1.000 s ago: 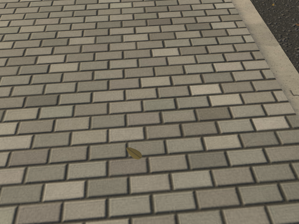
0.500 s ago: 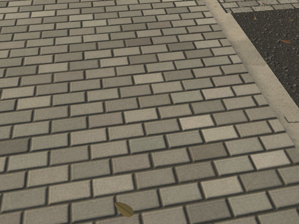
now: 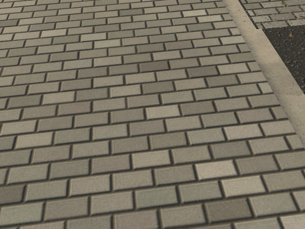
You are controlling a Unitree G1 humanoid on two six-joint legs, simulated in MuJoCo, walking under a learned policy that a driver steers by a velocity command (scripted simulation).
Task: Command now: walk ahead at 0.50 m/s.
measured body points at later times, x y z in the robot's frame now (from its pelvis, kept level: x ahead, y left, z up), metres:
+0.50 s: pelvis +0.29 +0.07 +0.00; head +0.31 +0.08 +0.44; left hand +0.36 +0.34 -0.14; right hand +0.37 -0.19 -0.13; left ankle +0.33 +0.16 -0.75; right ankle +0.26 -0.08 -0.66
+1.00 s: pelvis +0.55 +0.01 -0.02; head +0.60 -0.01 +0.43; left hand +0.73 +0.26 -0.13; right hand +0.59 -0.28 -0.15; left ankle +0.46 +0.16 -0.65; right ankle +0.63 -0.08 -0.75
